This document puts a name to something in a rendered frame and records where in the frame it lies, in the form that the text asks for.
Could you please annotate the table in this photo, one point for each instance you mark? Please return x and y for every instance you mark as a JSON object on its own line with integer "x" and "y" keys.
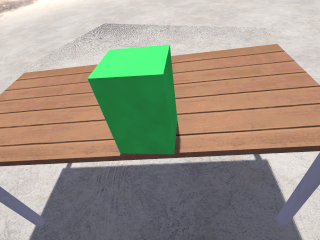
{"x": 241, "y": 101}

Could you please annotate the carton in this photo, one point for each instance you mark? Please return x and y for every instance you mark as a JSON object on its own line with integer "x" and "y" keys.
{"x": 134, "y": 88}

